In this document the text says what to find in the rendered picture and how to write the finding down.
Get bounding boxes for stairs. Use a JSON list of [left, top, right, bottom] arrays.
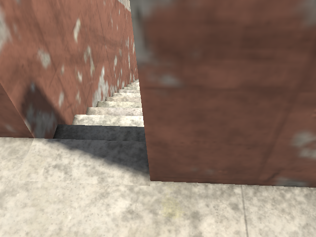
[[53, 78, 146, 142]]

